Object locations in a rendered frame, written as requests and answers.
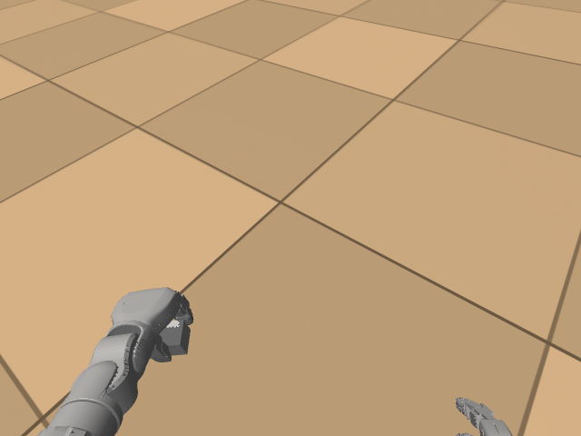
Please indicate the small box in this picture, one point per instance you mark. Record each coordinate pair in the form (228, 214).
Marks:
(176, 335)

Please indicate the left robot hand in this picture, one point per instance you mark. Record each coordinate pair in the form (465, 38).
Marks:
(156, 308)

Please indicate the right robot hand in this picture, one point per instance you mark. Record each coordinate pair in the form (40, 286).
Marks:
(482, 418)

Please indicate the left robot arm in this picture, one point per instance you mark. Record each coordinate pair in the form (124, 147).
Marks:
(107, 388)

